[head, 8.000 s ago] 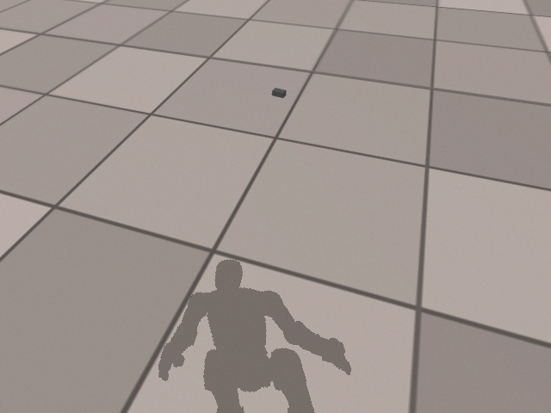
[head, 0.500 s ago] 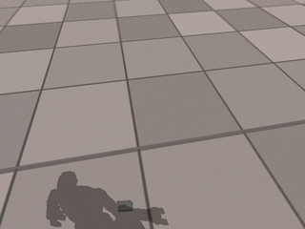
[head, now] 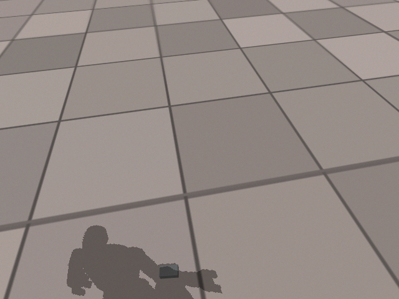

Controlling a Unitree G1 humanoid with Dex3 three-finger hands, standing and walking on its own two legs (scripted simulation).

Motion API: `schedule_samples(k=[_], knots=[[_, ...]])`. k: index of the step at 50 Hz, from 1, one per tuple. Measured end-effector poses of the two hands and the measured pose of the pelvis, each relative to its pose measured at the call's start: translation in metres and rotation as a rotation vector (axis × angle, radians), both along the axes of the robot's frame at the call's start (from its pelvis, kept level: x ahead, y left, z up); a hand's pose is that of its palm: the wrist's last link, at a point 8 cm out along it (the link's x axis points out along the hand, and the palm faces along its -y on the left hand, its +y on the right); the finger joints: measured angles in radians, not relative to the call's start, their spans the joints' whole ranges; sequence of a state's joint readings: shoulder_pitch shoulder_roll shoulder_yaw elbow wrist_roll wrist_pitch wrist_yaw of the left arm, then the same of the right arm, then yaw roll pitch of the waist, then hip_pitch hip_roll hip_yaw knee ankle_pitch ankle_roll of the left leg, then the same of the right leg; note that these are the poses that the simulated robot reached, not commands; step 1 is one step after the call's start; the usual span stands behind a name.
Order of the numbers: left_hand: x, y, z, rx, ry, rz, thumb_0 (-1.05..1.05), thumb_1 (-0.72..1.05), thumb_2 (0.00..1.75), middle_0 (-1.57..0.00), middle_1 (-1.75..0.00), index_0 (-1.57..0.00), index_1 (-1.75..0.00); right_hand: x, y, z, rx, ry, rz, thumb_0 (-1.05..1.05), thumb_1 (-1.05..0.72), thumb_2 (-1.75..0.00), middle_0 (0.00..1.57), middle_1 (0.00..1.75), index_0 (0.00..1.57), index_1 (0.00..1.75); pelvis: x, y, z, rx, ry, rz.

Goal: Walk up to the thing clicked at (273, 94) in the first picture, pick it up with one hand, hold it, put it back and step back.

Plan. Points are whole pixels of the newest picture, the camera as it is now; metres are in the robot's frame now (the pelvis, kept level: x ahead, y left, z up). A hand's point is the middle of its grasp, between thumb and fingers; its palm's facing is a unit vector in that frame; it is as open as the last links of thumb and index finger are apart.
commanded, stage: stand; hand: left
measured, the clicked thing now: (169, 271) +0.43 +0.18 -0.77
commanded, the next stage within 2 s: none
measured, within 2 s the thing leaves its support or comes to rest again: neither
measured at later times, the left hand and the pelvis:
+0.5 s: hand out of the picture +0.07 +0.25 -0.16, palm faces -0.01 -0.94 -0.34, open 7.4 cm; pelvis +0.00 +0.00 +0.00, yaw +0 degrees
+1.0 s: hand out of the picture +0.07 +0.26 -0.16, palm faces -0.01 -0.94 -0.35, open 7.4 cm; pelvis +0.00 +0.00 +0.00, yaw +1 degrees
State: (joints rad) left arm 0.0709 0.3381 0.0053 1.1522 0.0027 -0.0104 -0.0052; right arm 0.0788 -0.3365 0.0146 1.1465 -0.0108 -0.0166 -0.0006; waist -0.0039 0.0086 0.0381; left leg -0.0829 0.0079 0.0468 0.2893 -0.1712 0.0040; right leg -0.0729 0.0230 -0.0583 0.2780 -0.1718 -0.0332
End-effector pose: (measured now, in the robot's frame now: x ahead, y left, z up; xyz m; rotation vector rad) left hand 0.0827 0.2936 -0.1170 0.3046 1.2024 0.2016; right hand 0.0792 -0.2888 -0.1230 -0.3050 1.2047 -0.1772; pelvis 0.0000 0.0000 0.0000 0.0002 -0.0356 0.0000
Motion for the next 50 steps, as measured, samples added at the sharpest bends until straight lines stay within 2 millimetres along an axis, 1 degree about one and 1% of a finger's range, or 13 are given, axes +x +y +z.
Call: schedule_samples(k=[7,19,39,50], knots=[[-0.007,0.004,0.001,0.009,0.011,0.011,0.01,0.91,0.9,-0.2,-0.3,-0.2,-0.3,0.001,0.002,0.0,0.004,0.002,0.009,0.0,-0.91,-0.9,0.2,0.3,0.2,0.3,0.0,0.0,0.0,0.001,0.001,0.005],[-0.021,0.004,-0.003,0.005,0.043,0.018,0.01,0.91,0.9,-0.2,-0.3,-0.2,-0.3,-0.004,-0.003,0.001,-0.01,0.02,0.006,0.0,-0.91,-0.9,0.2,0.3,0.2,0.3,-0.001,0.0,0.0,0.001,0.004,0.007],[-0.02,0.004,-0.003,0.004,0.04,0.012,0.01,0.91,0.9,-0.21,-0.3,-0.2,-0.3,-0.01,-0.001,-0.001,-0.007,0.033,0.005,0.0,-0.91,-0.9,0.2,0.3,0.2,0.3,0.0,0.002,0.0,0.002,0.006,0.008],[-0.018,0.006,-0.002,0.011,0.039,0.014,0.01,0.91,0.9,-0.2,-0.3,-0.2,-0.3,-0.007,-0.001,-0.001,-0.007,0.035,0.007,0.0,-0.91,-0.9,0.2,0.3,0.2,0.3,0.002,0.002,0.0,0.002,0.007,0.011]])
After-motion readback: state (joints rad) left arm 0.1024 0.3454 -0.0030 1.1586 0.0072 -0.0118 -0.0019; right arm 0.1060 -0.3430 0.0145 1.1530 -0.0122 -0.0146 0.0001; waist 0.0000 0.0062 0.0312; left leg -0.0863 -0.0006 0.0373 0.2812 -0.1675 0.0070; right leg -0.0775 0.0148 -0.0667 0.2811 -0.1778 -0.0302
